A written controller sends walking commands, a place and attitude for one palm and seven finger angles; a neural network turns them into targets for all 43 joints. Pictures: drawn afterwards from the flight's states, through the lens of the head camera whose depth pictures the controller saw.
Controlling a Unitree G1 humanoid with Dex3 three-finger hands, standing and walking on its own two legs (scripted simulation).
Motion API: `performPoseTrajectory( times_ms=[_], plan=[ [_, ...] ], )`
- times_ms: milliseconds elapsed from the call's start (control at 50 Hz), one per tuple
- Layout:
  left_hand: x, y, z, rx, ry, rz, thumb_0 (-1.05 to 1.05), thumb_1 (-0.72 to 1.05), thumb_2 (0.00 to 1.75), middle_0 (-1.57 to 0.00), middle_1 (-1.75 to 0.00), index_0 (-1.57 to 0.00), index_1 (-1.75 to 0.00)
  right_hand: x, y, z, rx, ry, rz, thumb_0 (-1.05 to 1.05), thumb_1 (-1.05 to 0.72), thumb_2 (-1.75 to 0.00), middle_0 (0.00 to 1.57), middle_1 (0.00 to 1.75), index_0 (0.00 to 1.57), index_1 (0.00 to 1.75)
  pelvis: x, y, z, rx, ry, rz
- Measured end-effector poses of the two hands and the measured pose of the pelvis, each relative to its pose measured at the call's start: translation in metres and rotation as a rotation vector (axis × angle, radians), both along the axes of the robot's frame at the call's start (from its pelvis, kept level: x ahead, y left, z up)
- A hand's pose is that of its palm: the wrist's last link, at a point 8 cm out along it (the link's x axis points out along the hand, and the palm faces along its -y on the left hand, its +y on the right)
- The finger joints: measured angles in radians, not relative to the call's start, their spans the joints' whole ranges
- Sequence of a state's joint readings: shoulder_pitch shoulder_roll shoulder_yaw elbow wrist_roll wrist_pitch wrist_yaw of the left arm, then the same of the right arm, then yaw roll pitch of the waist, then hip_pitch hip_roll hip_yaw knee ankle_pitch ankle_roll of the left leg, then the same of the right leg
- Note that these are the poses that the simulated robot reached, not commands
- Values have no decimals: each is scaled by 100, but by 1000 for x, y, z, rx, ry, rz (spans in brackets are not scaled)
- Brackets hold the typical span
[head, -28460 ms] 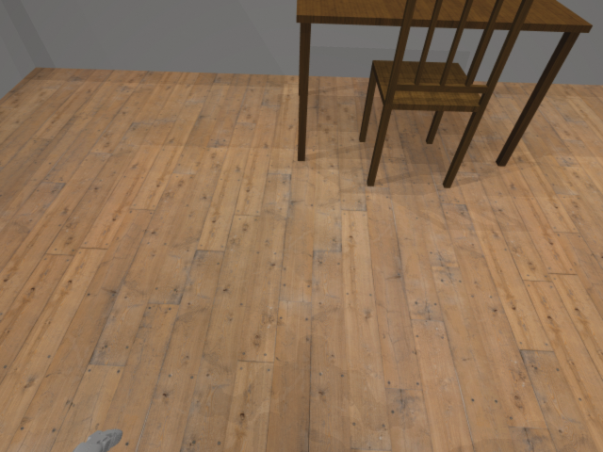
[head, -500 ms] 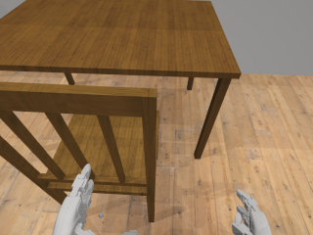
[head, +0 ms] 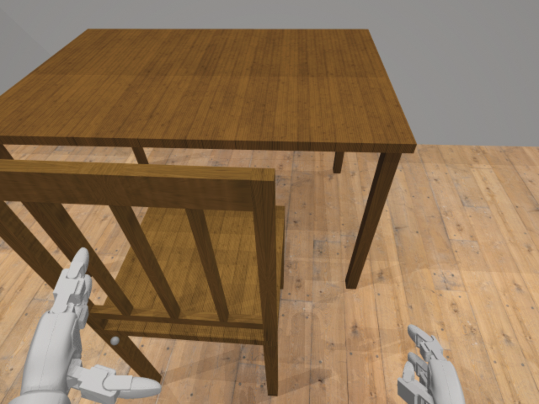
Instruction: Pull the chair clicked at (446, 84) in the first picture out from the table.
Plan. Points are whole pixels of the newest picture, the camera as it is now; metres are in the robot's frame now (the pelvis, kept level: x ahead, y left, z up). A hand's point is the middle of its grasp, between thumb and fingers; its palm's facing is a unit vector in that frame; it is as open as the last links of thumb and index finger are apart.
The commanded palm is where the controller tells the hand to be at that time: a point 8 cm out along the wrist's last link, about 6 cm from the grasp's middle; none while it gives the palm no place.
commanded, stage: draw the hand back to the body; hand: left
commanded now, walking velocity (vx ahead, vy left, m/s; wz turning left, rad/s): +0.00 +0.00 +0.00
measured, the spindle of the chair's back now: (152, 269) +0.33 +0.24 -0.01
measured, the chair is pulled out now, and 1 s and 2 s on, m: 0.21 0.21 0.21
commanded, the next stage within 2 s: step back with the hand held close in 0.92 s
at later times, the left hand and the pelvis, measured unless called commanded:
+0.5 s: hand (51, 249) +0.23 +0.26 +0.19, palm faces +0.40 -0.82 -0.41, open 10.0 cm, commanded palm +0.19 +0.31 +0.21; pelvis +0.05 +0.01 +0.04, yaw -1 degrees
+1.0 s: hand (43, 245) +0.23 +0.26 +0.20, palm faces +0.42 -0.82 -0.39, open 7.5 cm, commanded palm +0.18 +0.30 +0.21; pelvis +0.04 +0.01 +0.05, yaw -2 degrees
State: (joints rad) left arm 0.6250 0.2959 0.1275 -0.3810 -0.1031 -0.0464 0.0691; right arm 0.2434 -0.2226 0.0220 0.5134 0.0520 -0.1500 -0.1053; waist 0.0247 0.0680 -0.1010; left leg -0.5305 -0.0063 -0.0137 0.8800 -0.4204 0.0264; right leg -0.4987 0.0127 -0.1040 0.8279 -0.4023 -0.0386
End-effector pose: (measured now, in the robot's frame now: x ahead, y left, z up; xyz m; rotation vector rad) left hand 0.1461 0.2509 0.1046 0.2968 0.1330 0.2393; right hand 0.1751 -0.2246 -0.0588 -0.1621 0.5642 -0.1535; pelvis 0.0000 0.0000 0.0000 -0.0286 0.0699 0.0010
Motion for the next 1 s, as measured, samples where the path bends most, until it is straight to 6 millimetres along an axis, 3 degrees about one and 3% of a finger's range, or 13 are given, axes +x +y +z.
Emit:
performPoseTrajectory(
  times_ms=[120,360,540,720,1000],
  plan=[
    [3,5,20,53,16,38,-1,-16,39,-6,-8,-5,-8,9,4,11,-20,14,9,2,-90,-90,20,30,21,30,11,6,15,8,-44,-4],
    [34,36,76,147,-132,108,0,26,60,-12,-17,-12,-17,41,23,25,1,20,67,2,-90,-90,20,30,21,30,37,12,34,13,-103,-14],
    [50,53,113,218,-236,137,1,58,75,-17,-23,-16,-24,59,25,31,-3,36,96,2,-90,-90,21,30,21,30,50,13,41,13,-122,-21],
    [52,58,111,187,-229,178,1,82,87,-22,-30,-19,-28,60,20,30,-8,76,105,2,-90,-90,20,30,21,30,51,12,44,15,-127,-21],
    [42,49,113,187,-240,144,2,88,90,-21,-30,-21,-30,42,9,32,-1,78,72,2,-90,-90,20,30,21,30,39,5,45,16,-153,-27]
  ],
)
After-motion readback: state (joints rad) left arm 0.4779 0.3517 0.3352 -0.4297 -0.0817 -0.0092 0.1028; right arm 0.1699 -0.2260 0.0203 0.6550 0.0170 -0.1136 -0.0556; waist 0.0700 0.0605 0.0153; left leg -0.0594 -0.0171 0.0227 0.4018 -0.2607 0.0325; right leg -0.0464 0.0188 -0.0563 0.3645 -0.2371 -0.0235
